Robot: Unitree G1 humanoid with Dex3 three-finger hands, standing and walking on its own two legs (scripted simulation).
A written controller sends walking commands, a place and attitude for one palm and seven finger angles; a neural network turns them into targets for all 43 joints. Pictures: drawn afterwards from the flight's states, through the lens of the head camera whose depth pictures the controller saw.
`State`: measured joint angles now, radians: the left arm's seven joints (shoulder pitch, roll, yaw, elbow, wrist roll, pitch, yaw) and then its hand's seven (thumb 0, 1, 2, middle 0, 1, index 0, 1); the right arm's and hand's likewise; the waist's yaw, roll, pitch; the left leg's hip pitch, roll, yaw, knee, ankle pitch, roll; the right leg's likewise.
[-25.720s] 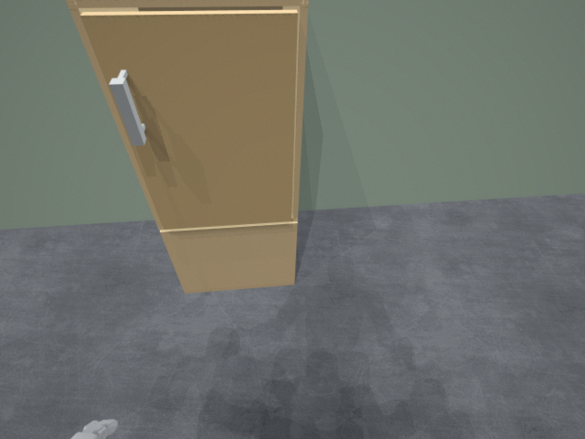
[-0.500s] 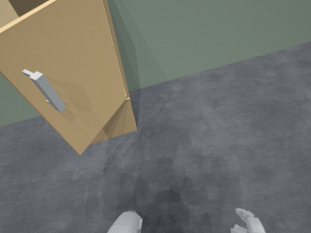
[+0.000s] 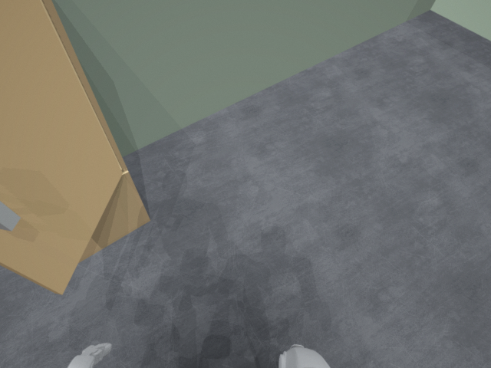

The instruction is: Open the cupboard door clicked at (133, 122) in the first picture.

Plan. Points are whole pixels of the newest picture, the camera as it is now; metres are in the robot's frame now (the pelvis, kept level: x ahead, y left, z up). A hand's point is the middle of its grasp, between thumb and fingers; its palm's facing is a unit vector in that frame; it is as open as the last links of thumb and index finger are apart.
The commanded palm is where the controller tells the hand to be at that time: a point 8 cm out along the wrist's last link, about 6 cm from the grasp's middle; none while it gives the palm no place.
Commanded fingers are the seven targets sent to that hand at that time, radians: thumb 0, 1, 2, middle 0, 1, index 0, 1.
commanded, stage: walk to a spot facing it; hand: left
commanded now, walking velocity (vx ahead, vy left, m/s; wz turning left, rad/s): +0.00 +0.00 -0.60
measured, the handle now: out of the picture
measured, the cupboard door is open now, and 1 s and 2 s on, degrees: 42 42 42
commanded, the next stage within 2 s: turn to face it in 1.72 s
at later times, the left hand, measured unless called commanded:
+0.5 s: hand (175, 329) +0.19 +0.14 -0.18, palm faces -0.32 -0.93 -0.17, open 7.4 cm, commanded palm none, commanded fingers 0.00 0.90 0.90 -0.20 -0.30 -0.20 -0.30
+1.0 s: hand (260, 267) +0.32 -0.01 -0.17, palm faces -0.57 -0.79 -0.20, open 7.4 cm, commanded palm none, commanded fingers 0.00 0.90 0.90 -0.20 -0.30 -0.20 -0.30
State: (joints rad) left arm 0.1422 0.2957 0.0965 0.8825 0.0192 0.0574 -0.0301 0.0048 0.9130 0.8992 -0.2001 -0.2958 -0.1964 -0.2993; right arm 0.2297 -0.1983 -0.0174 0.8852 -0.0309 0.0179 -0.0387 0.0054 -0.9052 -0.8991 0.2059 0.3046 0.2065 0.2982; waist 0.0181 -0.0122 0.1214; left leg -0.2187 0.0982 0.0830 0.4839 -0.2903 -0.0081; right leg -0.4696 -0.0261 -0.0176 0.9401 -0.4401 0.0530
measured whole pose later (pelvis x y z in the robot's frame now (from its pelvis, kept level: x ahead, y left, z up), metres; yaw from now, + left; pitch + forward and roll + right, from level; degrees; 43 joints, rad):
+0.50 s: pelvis +0.04 -0.01 -0.01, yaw -19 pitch +2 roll -2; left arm 0.16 0.23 0.07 0.90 0.02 0.07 -0.03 0.01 0.91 0.90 -0.21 -0.30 -0.20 -0.30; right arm 0.26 -0.20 -0.02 0.88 -0.04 0.00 -0.02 0.00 -0.91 -0.90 0.20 0.30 0.20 0.30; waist -0.02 -0.03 0.07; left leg -0.30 0.08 0.07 0.59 -0.33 0.00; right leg -0.45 0.03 0.04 0.94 -0.49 0.01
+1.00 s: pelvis +0.16 -0.13 +0.00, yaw -36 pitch +2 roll +0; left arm 0.21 0.20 0.06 0.96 0.02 -0.03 -0.01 0.00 0.91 0.90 -0.20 -0.30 -0.20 -0.30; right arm 0.20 -0.22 -0.05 0.93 -0.02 0.01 0.01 0.01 -0.91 -0.90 0.20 0.30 0.20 0.30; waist -0.02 0.00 0.10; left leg -0.53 0.13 0.06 1.00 -0.33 -0.08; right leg -0.20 0.02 -0.04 0.44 -0.27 -0.04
